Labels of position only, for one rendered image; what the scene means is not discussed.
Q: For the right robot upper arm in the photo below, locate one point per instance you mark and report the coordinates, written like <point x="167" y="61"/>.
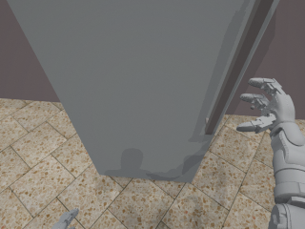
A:
<point x="287" y="216"/>

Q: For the handle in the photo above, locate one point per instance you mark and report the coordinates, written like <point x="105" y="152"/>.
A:
<point x="246" y="42"/>

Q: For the robot left hand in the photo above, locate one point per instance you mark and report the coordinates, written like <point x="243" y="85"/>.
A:
<point x="65" y="219"/>

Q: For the robot right hand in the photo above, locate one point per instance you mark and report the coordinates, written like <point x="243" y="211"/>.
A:
<point x="281" y="107"/>

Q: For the fridge door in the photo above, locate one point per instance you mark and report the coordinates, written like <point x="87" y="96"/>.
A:
<point x="138" y="78"/>

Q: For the right robot forearm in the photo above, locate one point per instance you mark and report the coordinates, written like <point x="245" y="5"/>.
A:
<point x="288" y="144"/>

